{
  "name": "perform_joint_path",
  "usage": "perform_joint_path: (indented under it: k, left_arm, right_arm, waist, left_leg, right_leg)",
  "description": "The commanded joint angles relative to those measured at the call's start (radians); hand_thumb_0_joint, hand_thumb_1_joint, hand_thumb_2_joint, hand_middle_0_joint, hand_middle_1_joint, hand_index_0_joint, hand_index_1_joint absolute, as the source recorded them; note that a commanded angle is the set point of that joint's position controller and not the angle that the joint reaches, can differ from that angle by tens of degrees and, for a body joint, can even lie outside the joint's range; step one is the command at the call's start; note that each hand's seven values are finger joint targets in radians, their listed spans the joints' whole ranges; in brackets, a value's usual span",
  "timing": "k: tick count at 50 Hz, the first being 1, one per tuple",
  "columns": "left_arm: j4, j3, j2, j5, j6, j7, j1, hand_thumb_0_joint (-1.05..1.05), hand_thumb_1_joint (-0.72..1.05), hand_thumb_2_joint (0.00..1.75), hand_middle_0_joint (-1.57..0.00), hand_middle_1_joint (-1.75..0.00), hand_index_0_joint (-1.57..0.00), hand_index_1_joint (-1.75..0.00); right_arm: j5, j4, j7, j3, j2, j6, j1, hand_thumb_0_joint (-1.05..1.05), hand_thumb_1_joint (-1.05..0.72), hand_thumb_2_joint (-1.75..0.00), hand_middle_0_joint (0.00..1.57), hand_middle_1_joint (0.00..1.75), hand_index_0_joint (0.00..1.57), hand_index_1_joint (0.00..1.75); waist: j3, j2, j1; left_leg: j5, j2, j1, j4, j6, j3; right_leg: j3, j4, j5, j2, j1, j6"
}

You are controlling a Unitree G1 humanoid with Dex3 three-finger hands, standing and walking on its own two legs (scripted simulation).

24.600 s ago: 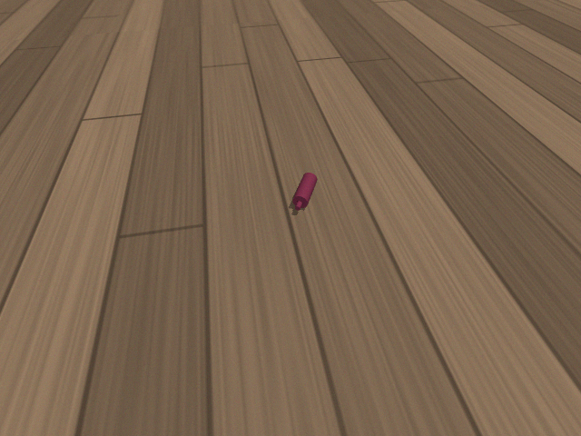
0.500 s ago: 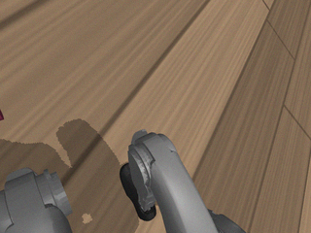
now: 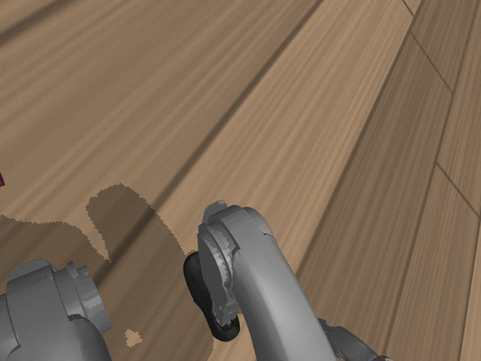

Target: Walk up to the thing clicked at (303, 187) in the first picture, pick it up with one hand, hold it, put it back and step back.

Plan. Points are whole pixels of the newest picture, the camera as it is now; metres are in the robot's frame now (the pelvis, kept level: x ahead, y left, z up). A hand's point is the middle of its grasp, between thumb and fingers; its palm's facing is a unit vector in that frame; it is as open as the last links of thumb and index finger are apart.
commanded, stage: close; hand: left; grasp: from above
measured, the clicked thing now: out of the picture +0.44 +0.35 -0.27
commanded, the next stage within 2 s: settle in 0.68 s
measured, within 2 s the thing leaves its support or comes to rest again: leaves its support in 1.12 s
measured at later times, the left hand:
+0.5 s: hand out of the picture +0.43 +0.32 -0.25, palm faces -0.43 -0.17 -0.89, open 10.7 cm
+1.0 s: hand out of the picture +0.44 +0.32 -0.25, palm faces -0.42 -0.18 -0.89, open 10.7 cm
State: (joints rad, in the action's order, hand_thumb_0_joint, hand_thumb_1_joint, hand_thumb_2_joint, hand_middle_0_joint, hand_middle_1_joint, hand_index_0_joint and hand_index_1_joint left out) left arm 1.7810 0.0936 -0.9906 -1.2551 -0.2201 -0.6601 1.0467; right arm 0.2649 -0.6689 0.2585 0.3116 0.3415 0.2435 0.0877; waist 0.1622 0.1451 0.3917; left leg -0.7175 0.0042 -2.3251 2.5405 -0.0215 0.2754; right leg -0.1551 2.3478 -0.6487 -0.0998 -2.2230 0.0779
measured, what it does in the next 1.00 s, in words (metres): stands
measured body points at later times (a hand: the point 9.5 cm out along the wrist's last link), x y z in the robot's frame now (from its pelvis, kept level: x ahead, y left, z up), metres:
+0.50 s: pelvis +0.00 +0.00 +0.00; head +0.27 +0.14 +0.33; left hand +0.45 +0.33 -0.20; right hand +0.06 -0.24 -0.05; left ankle +0.06 +0.13 -0.27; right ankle +0.12 -0.12 -0.27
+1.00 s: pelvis +0.00 +0.00 +0.00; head +0.27 +0.14 +0.33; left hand +0.46 +0.33 -0.20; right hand +0.06 -0.25 -0.05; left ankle +0.06 +0.13 -0.27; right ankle +0.12 -0.12 -0.27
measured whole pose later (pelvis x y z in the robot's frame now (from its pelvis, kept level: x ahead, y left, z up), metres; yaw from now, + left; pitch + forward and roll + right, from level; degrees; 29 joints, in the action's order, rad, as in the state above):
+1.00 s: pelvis +0.00 +0.00 +0.00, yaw +0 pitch +28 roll -15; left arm 1.72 0.11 -0.99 -1.24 -0.20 -0.63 1.03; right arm 0.27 -0.65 0.25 0.32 0.34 0.22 0.11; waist 0.16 0.14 0.39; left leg -0.72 0.01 -2.33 2.53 -0.02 0.28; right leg -0.16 2.33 -0.65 -0.09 -2.22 0.07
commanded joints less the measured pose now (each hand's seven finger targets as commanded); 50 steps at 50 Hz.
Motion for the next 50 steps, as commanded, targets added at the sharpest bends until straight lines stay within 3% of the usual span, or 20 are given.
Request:
perform_joint_path:
  k: [1,3,6,15,25,27,30,34,37,42,45,46,48,50]
  left_arm:
    - [-0.078,0.003,-0.179,0.009,-0.006,-0.032,0.180,0.00,-0.02,0.76,-0.39,-0.92,-0.42,-0.88]
    - [-0.076,-0.015,-0.168,0.011,-0.006,-0.028,0.201,0.00,0.00,0.75,-0.40,-0.92,-0.44,-0.88]
    - [-0.091,-0.014,-0.170,0.008,-0.001,-0.030,0.217,0.00,0.04,0.74,-0.44,-0.89,-0.47,-0.85]
    - [-0.089,-0.023,-0.166,0.014,0.005,-0.024,0.224,0.00,0.20,0.74,-0.57,-0.86,-0.60,-0.83]
    - [-0.083,-0.014,-0.165,0.019,0.009,-0.021,0.197,0.00,0.35,0.79,-0.70,-0.85,-0.72,-0.83]
    - [-0.074,-0.034,-0.151,0.022,0.007,-0.013,0.203,0.00,0.37,0.80,-0.71,-0.86,-0.73,-0.84]
    - [-0.070,-0.008,-0.181,0.024,0.007,-0.019,0.180,0.00,0.42,0.78,-0.74,-0.86,-0.77,-0.83]
    - [-0.081,-0.014,-0.179,0.022,0.006,-0.014,0.190,0.00,0.45,0.79,-0.77,-0.84,-0.80,-0.82]
    - [-0.091,0.007,-0.188,0.027,0.013,-0.015,0.173,0.00,0.47,0.80,-0.79,-0.84,-0.81,-0.81]
    - [-0.095,-0.006,-0.175,0.029,0.012,-0.011,0.207,0.00,0.44,0.81,-0.84,-0.81,-0.86,-0.79]
    - [-0.107,0.008,-0.189,0.031,0.019,-0.004,0.182,0.00,0.44,0.82,-0.84,-0.80,-0.86,-0.79]
    - [-0.114,-0.001,-0.190,0.028,0.022,0.002,0.193,0.00,0.44,0.82,-0.85,-0.80,-0.86,-0.79]
    - [-0.171,0.027,-0.222,0.029,0.023,0.006,0.206,0.00,0.45,0.82,-0.86,-0.79,-0.87,-0.78]
    - [-0.209,0.027,-0.208,0.030,0.027,0.014,0.213,0.00,0.47,0.82,-0.89,-0.78,-0.89,-0.77]
  right_arm:
    - [-0.001,-0.011,-0.013,-0.088,0.321,-0.008,0.177,0.00,-0.89,-0.90,0.20,0.30,0.20,0.30]
    - [-0.002,-0.003,-0.015,-0.088,0.324,-0.011,0.176,0.00,-0.89,-0.90,0.20,0.30,0.20,0.30]
    - [-0.002,-0.010,-0.011,-0.088,0.327,-0.006,0.196,0.00,-0.89,-0.90,0.20,0.30,0.20,0.30]
    - [-0.004,-0.001,-0.011,-0.087,0.328,-0.007,0.189,0.00,-0.89,-0.90,0.20,0.30,0.20,0.30]
    - [-0.003,-0.004,-0.008,-0.085,0.326,-0.010,0.195,0.00,-0.89,-0.90,0.20,0.30,0.20,0.30]
    - [-0.001,0.003,-0.005,-0.079,0.323,-0.004,0.187,0.00,-0.90,-0.90,0.20,0.30,0.20,0.30]
    - [-0.001,0.002,-0.012,-0.083,0.331,-0.009,0.191,0.00,-0.90,-0.90,0.20,0.30,0.20,0.30]
    - [-0.003,0.008,-0.013,-0.084,0.326,-0.012,0.198,0.00,-0.90,-0.90,0.20,0.30,0.20,0.30]
    - [-0.001,0.001,-0.014,-0.086,0.326,-0.018,0.206,0.00,-0.90,-0.90,0.20,0.30,0.20,0.30]
    - [-0.002,0.008,-0.015,-0.085,0.330,-0.019,0.200,0.00,-0.91,-0.90,0.20,0.30,0.20,0.30]
    - [-0.005,0.004,-0.020,-0.091,0.327,-0.028,0.200,0.00,-0.91,-0.90,0.20,0.30,0.20,0.30]
    - [-0.004,0.006,-0.018,-0.089,0.325,-0.026,0.199,0.00,-0.91,-0.90,0.20,0.30,0.20,0.30]
    - [-0.004,0.000,-0.021,-0.098,0.327,-0.032,0.208,0.00,-0.91,-0.90,0.20,0.30,0.20,0.30]
    - [-0.008,0.002,-0.023,-0.120,0.330,-0.033,0.208,0.00,-0.92,-0.91,0.20,0.30,0.20,0.30]
  waist:
    - [-0.607,-0.506,0.028]
    - [-0.602,-0.504,0.050]
    - [-0.608,-0.519,0.051]
    - [-0.581,-0.523,0.051]
    - [-0.602,-0.523,0.042]
    - [-0.569,-0.496,0.060]
    - [-0.596,-0.501,0.038]
    - [-0.596,-0.497,0.042]
    - [-0.632,-0.514,0.031]
    - [-0.592,-0.512,0.047]
    - [-0.625,-0.542,0.026]
    - [-0.617,-0.545,0.031]
    - [-0.673,-0.566,0.015]
    - [-0.686,-0.611,0.007]
  left_leg:
    - [0.188,-0.040,0.453,-0.280,0.022,-0.110]
    - [0.182,-0.042,0.457,-0.278,0.022,-0.109]
    - [0.219,-0.041,0.475,-0.275,0.020,-0.107]
    - [0.179,-0.042,0.465,-0.289,0.018,-0.100]
    - [0.216,-0.042,0.473,-0.290,0.017,-0.099]
    - [0.192,-0.042,0.453,-0.276,0.023,-0.104]
    - [0.187,-0.041,0.455,-0.290,0.021,-0.107]
    - [0.191,-0.039,0.447,-0.281,0.025,-0.114]
    - [0.228,-0.042,0.469,-0.288,0.021,-0.109]
    - [0.197,-0.043,0.461,-0.293,0.019,-0.098]
    - [0.216,-0.042,0.483,-0.301,0.016,-0.102]
    - [0.206,-0.040,0.473,-0.296,0.017,-0.107]
    - [0.229,-0.038,0.486,-0.297,0.018,-0.116]
    - [0.235,-0.037,0.508,-0.304,0.013,-0.119]
  right_leg:
    - [-0.131,-0.187,0.225,-0.017,0.356,-0.094]
    - [-0.129,-0.188,0.228,-0.018,0.359,-0.094]
    - [-0.132,-0.181,0.258,-0.014,0.359,-0.092]
    - [-0.134,-0.182,0.224,-0.012,0.337,-0.095]
    - [-0.134,-0.184,0.249,-0.016,0.358,-0.095]
    - [-0.132,-0.193,0.238,-0.013,0.351,-0.089]
    - [-0.126,-0.204,0.230,-0.017,0.378,-0.093]
    - [-0.121,-0.203,0.236,-0.015,0.379,-0.093]
    - [-0.124,-0.195,0.259,-0.020,0.402,-0.095]
    - [-0.133,-0.189,0.234,-0.013,0.348,-0.095]
    - [-0.128,-0.188,0.248,-0.013,0.368,-0.096]
    - [-0.124,-0.187,0.242,-0.012,0.369,-0.098]
    - [-0.118,-0.194,0.259,-0.014,0.396,-0.099]
    - [-0.115,-0.182,0.258,-0.012,0.379,-0.106]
